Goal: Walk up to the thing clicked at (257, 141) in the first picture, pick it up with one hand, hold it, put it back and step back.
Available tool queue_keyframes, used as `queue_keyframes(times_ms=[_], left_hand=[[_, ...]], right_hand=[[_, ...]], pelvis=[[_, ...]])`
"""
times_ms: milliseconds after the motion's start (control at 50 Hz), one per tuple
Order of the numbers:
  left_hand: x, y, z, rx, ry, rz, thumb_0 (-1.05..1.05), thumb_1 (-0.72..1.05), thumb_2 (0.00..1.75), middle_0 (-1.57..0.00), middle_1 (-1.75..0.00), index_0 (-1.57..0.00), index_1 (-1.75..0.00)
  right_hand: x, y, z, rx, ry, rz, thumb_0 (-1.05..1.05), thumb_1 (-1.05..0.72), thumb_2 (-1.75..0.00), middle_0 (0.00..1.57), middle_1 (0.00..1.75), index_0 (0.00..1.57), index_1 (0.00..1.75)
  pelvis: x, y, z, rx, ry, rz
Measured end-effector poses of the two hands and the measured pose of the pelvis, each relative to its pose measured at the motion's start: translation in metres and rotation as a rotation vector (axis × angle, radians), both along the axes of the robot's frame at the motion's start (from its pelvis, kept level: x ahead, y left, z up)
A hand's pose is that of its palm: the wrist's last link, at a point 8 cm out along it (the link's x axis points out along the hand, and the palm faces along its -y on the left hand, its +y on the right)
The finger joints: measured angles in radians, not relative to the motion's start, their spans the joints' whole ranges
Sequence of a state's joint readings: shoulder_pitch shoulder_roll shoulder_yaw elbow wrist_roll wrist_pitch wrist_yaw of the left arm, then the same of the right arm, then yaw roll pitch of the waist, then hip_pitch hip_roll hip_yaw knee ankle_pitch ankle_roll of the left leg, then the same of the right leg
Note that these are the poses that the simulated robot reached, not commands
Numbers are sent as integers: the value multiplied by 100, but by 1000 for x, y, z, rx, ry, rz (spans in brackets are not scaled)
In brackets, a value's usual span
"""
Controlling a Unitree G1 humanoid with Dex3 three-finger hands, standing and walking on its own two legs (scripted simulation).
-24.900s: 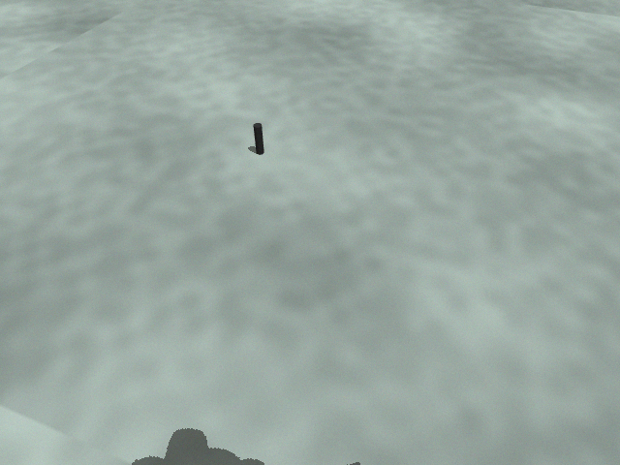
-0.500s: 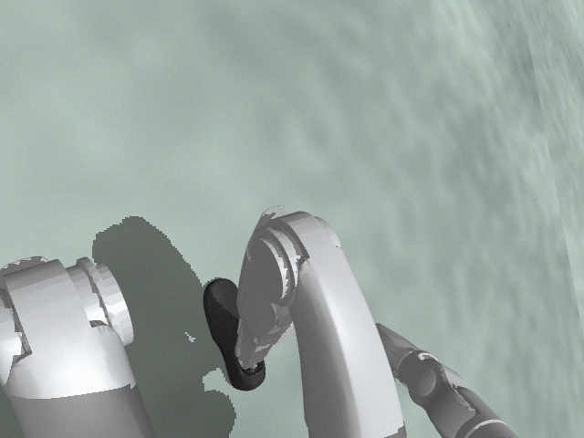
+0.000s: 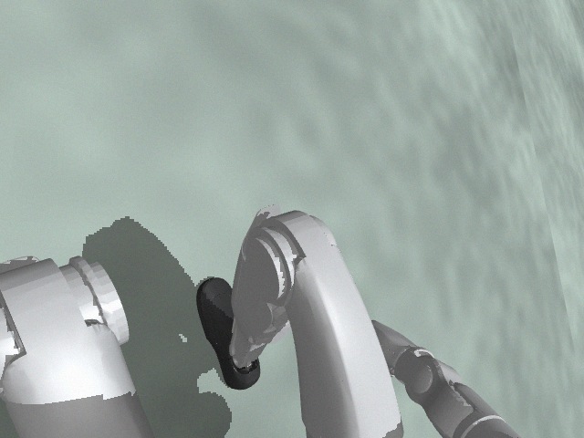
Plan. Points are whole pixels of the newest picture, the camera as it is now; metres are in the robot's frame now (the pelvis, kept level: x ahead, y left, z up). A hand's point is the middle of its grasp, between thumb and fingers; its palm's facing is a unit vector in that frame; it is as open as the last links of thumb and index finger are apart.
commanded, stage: open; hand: left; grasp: from the side
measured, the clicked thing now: out of the picture +0.45 +0.28 -0.21
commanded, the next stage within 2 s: withdraw in 0.18 s
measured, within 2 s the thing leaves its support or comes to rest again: neither
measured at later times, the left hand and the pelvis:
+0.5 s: hand out of the picture +0.45 +0.29 -0.17, palm faces +0.35 -0.94 +0.02, open 14.6 cm; pelvis +0.00 +0.00 +0.00, yaw +0 degrees
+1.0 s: hand out of the picture +0.40 +0.40 -0.05, palm faces +0.36 -0.89 -0.30, open 17.3 cm; pelvis +0.00 +0.00 +0.04, yaw +5 degrees
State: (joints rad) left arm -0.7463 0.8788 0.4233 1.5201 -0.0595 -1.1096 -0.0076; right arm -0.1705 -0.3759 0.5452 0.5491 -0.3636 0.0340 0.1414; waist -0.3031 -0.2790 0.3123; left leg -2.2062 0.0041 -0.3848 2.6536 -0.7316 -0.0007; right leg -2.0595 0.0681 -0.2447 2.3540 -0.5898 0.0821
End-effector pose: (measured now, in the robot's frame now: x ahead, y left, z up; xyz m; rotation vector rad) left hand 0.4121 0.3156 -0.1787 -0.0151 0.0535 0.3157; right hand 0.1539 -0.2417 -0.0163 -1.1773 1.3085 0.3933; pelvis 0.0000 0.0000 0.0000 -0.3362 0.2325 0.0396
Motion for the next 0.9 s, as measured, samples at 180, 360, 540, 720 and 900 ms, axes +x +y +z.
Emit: queue_keyframes(times_ms=[180,360,540,720,900], left_hand=[[-1,3,0,-9,2,11,0,-7,51,-74,-64,-75,-63],[-1,1,-2,-17,-1,9,-1,-22,35,-53,-42,-52,-41],[-1,28,18,27,-81,58,-1,-30,24,-30,-23,-29,-23],[-19,82,88,114,-66,14,-1,-40,14,-19,-13,-18,-12],[-35,98,115,157,175,3,-1,-52,10,-11,-9,-10,-8]], right_hand=[[1,2,1,2,-4,4,0,-91,-89,21,30,21,30],[1,3,2,-2,-5,9,0,-91,-89,21,30,21,30],[1,4,2,-6,-7,-18,0,-90,-89,21,30,21,30],[13,2,2,71,-92,-113,0,-91,-89,21,30,21,30],[24,6,2,180,-207,-274,0,-92,-91,21,30,21,30]], pelvis=[[-1,1,1,-2,-2,-1],[-1,1,1,-6,-2,-3],[0,2,3,-4,6,0],[3,-1,15,26,81,28],[0,-2,30,60,147,41]])
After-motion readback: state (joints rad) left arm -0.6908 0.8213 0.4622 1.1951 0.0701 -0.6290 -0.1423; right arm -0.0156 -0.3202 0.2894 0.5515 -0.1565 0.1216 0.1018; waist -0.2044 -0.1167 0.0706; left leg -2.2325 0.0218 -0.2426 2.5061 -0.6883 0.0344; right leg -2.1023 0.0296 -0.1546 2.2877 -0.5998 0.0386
